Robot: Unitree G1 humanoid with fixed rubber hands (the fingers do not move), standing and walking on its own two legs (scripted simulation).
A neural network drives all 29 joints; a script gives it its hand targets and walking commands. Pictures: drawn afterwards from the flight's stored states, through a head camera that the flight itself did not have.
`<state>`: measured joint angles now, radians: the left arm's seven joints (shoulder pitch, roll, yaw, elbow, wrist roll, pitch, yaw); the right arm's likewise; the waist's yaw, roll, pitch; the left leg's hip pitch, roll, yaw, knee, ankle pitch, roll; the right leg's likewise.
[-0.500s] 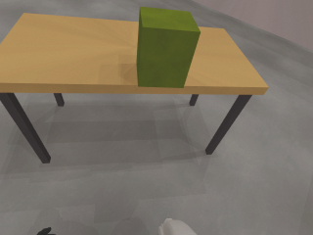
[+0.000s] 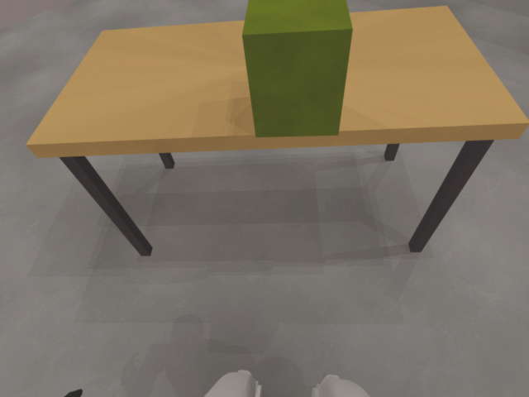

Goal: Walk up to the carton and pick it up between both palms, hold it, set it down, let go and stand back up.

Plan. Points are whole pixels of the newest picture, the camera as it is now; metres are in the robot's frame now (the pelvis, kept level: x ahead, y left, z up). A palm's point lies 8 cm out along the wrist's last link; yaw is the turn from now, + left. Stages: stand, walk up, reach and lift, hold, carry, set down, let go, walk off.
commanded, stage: walk up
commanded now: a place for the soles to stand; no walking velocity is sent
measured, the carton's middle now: (296, 69) +0.76 +0.00 +0.06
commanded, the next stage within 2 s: none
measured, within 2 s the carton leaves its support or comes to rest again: neither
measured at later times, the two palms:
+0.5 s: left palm out of the picture +0.09 +0.35 -0.10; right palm out of the picture +0.08 -0.30 -0.09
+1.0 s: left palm (96, 393) +0.13 +0.30 -0.09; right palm out of the picture +0.12 -0.35 -0.09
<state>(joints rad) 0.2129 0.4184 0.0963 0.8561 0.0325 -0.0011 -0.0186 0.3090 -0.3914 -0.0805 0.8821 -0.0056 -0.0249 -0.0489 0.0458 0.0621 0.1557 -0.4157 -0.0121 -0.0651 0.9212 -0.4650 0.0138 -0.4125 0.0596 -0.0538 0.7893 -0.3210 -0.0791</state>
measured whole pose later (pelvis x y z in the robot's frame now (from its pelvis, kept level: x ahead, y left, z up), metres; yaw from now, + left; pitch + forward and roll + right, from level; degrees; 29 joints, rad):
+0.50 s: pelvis +0.01 +0.02 +0.00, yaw +1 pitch -3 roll +0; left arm 0.17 0.42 0.10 0.86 0.03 0.00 -0.02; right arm 0.27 -0.39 -0.03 0.89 -0.01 -0.03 -0.03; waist 0.02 -0.02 0.10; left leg -0.40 -0.01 -0.06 0.82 -0.37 -0.01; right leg -0.41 0.04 -0.06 0.79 -0.33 -0.07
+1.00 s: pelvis +0.05 -0.03 +0.01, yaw +0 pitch -2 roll +1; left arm 0.20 0.41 0.10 0.90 0.03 -0.05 -0.04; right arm 0.27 -0.39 -0.09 0.89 -0.02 -0.04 -0.01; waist 0.02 -0.02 0.07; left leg -0.40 0.02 -0.07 0.98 -0.46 0.02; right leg -0.34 0.03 -0.04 0.77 -0.40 -0.06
